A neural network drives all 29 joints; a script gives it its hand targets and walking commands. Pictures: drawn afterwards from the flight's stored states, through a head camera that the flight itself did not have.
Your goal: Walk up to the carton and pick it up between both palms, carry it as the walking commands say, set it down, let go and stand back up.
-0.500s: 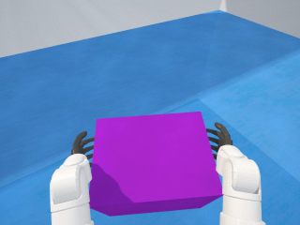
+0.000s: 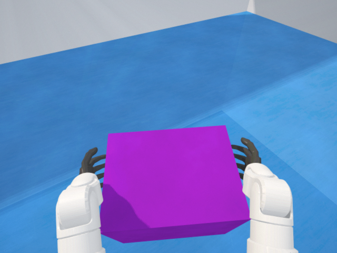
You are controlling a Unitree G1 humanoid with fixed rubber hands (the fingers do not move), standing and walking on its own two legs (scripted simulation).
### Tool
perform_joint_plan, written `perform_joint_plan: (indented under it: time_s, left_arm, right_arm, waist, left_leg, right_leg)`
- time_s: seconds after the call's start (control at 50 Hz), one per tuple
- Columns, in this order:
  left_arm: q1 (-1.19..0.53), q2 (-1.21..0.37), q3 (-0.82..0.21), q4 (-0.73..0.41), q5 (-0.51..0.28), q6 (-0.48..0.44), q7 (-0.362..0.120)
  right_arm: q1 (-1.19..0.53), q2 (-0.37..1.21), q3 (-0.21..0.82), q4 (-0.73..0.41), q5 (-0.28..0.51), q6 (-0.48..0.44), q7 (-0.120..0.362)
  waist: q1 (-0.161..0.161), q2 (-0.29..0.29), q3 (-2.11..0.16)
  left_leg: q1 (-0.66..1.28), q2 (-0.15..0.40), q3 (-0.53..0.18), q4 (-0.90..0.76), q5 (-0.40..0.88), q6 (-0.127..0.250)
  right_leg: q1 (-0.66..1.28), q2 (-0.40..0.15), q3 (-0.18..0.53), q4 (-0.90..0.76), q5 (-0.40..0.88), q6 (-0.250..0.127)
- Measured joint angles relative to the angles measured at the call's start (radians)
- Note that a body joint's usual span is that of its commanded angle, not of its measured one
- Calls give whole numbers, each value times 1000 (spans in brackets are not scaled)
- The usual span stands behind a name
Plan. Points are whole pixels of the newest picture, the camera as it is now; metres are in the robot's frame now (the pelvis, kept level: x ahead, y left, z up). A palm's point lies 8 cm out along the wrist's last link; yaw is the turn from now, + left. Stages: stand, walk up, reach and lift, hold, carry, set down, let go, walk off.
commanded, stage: carry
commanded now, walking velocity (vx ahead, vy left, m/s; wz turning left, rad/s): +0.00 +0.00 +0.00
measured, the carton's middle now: (171, 187) +0.29 +0.00 -0.01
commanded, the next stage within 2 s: none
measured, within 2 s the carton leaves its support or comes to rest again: neither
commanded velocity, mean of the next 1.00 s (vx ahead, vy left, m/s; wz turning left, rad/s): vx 0.23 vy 0.00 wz -0.28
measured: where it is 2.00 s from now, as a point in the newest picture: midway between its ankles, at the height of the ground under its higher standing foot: (197, 190)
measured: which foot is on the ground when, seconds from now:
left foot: down 0.00-1.00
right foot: down 0.00-0.84, up 0.86-1.00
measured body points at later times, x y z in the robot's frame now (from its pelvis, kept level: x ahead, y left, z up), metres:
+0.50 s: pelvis +0.00 +0.00 +0.00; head -0.02 +0.00 +0.45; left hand +0.27 +0.19 +0.07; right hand +0.28 -0.18 +0.08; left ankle +0.03 +0.09 -0.74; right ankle -0.03 -0.08 -0.74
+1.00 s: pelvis +0.10 +0.03 +0.01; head +0.09 +0.04 +0.46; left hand +0.40 +0.17 +0.07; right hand +0.35 -0.18 +0.09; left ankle +0.05 +0.12 -0.74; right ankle +0.03 -0.09 -0.66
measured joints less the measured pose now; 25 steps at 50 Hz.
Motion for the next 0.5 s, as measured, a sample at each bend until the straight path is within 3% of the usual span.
perform_joint_plan:
  time_s: [0.5]
  left_arm:
    - [-2, 0, 2, 4, 7, -1, -6]
  right_arm:
    - [-2, 0, 0, 4, -3, -2, 2]
  waist:
    - [-2, 0, 3]
  left_leg:
    - [-3, -1, -7, 0, 6, -2]
  right_leg:
    - [-3, 0, 0, 3, 3, -1]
